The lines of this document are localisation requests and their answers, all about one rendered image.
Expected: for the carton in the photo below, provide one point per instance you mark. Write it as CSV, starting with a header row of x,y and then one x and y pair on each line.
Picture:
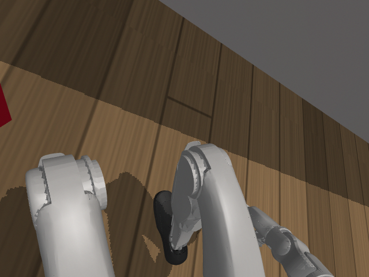
x,y
4,111

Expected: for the right robot arm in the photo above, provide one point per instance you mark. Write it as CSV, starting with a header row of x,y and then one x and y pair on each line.
x,y
294,255

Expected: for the right robot hand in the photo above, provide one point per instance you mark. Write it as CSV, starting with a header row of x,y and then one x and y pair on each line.
x,y
262,223

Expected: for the right robot foot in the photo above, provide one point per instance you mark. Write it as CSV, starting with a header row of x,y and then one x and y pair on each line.
x,y
163,217

